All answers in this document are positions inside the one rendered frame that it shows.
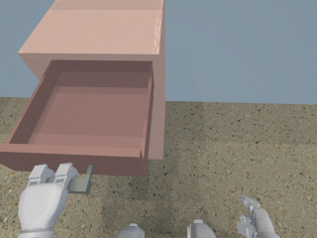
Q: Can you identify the cabinet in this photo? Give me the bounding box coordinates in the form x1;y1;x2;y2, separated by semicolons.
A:
17;0;165;160

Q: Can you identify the robot left thigh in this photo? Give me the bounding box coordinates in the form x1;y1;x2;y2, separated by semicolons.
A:
115;226;145;238

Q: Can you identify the handle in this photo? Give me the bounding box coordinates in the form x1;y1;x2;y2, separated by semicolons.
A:
34;163;94;194

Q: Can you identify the right robot hand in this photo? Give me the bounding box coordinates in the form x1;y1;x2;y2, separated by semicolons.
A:
236;195;275;238

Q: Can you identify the robot thigh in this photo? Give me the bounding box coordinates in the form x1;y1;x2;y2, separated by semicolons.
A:
186;223;216;238
115;226;145;238

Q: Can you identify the drawer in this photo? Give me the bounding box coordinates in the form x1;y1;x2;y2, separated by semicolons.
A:
0;59;155;178

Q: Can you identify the robot right thigh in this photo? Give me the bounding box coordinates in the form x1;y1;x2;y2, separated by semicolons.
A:
186;223;216;238

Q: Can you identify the left robot hand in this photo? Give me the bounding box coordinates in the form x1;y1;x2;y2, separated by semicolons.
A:
18;163;79;231

